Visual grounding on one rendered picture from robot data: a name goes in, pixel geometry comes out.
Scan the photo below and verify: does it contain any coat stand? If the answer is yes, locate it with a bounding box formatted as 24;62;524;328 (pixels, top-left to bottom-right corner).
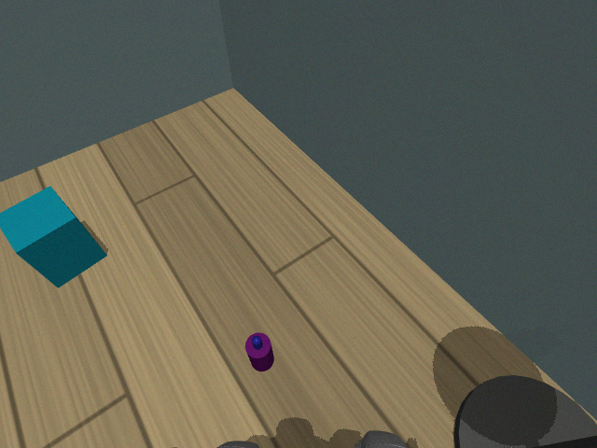
454;375;597;448

